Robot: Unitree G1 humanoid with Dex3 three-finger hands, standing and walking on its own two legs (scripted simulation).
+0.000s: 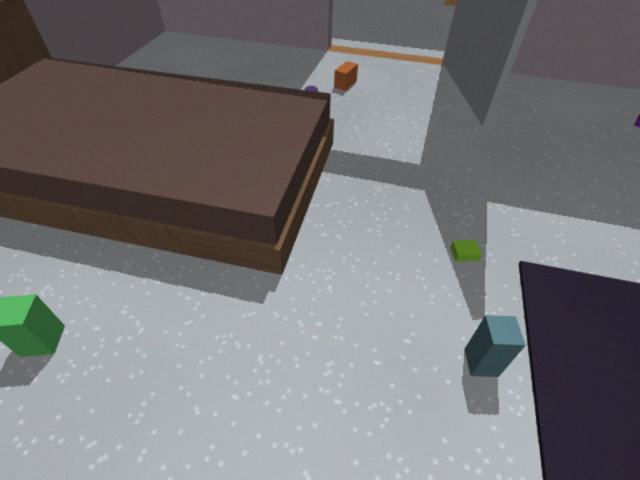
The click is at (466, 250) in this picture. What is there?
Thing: flat box
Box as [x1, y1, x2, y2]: [450, 240, 481, 261]
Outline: 452,241 450,248 455,261 479,259 481,252 475,240
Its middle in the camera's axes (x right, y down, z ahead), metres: +0.63 +0.04 +1.63
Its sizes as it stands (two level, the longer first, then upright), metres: 0.100 0.080 0.044
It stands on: the floor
